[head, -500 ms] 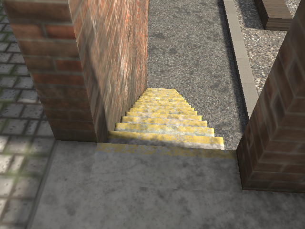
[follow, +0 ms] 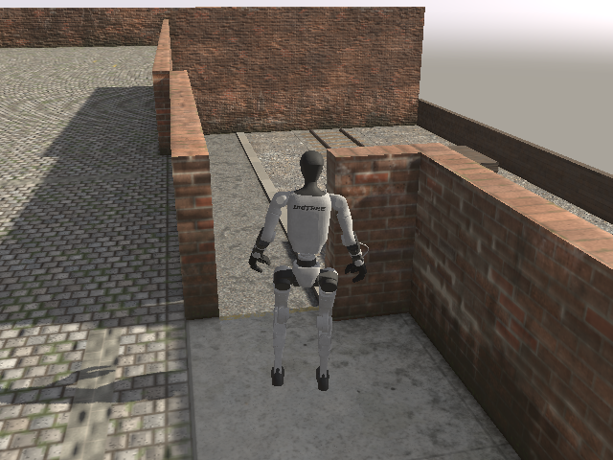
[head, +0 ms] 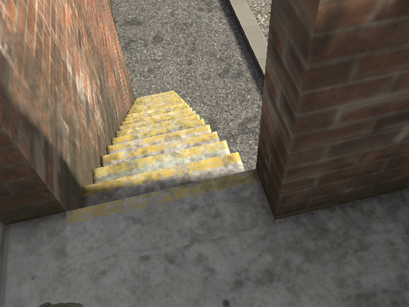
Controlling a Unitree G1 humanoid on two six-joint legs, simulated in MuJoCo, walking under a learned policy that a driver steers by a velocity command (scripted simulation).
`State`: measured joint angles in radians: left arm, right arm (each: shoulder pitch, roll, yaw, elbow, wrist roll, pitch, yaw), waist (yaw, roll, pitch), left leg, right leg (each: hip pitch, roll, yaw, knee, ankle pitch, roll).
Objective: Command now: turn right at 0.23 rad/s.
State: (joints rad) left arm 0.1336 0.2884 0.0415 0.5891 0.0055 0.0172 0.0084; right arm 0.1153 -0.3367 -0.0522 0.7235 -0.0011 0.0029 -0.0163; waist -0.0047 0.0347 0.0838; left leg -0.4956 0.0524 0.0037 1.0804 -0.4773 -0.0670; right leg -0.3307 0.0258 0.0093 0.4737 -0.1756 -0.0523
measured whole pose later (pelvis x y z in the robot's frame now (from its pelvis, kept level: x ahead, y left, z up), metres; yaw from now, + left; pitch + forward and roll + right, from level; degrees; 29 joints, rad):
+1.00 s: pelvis +0.06 +0.04 -0.01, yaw -2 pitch -1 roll +0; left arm 0.22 0.26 0.06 0.96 -0.02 -0.02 0.02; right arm 0.25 -0.25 -0.01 0.81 0.01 -0.02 -0.02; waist 0.00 0.00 0.00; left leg -0.18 -0.02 0.02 0.53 -0.34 0.04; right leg -0.28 -0.01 0.01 0.71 -0.44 -0.02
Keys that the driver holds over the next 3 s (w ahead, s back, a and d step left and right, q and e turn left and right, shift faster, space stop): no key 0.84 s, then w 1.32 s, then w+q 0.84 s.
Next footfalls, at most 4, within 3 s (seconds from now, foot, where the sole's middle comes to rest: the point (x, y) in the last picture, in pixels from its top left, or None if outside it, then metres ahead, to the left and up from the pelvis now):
0.22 left None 0.08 0.15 -0.78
1.56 left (182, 287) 0.48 0.15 -0.78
2.12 right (246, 214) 0.73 -0.08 -0.78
2.64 left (159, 226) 0.69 0.23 -0.78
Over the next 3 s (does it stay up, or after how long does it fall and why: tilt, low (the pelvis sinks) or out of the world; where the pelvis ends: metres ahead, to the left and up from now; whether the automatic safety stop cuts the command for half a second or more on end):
stays up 0.79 0.13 -0.04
